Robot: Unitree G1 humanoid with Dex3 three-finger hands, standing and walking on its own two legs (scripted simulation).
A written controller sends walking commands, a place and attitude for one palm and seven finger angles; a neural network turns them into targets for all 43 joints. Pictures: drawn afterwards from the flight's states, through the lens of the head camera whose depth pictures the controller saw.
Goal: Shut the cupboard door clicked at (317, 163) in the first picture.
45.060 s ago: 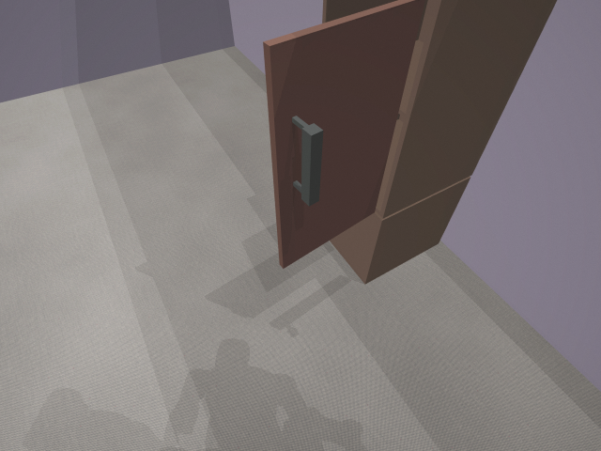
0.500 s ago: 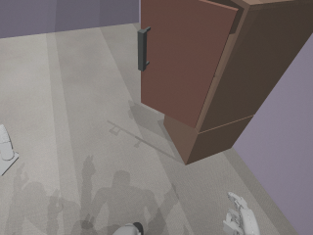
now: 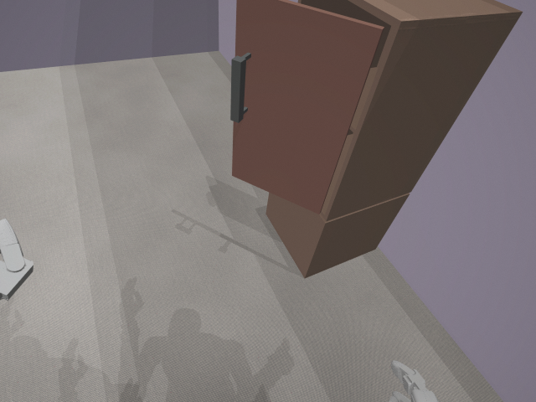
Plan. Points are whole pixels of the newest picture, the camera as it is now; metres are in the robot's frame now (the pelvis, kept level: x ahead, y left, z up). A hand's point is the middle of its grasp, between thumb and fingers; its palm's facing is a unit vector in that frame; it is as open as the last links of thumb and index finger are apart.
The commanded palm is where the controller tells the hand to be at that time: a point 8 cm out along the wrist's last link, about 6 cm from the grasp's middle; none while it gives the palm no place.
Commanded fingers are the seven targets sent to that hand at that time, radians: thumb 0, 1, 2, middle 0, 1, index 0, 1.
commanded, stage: stop stepping back and stand still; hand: left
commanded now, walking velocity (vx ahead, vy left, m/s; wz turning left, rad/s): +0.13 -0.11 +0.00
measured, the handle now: (242, 88) +0.86 +0.10 +0.03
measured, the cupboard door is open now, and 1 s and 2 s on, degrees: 37 37 37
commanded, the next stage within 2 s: let the arm hang, fingers relaxed in 0.54 s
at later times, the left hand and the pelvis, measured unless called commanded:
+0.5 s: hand (31, 260) +0.22 +0.27 +0.17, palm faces +0.38 -0.81 -0.44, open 7.4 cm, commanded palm +0.16 +0.31 +0.18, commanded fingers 0.00 0.90 0.90 -0.20 -0.30 -0.20 -0.30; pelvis +0.01 +0.02 +0.00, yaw -2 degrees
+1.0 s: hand out of the picture +0.01 +0.19 -0.18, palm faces +0.02 -0.99 -0.16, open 7.0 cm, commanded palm none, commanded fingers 0.00 0.90 0.90 -0.20 -0.30 -0.20 -0.30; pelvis -0.01 +0.02 +0.00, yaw +0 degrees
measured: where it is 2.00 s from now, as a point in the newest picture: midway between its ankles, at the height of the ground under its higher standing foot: outside the picture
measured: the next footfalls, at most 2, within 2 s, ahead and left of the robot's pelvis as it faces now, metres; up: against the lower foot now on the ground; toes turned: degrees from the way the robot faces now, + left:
right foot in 0.08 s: -0.01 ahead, -0.08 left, +0.00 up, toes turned -3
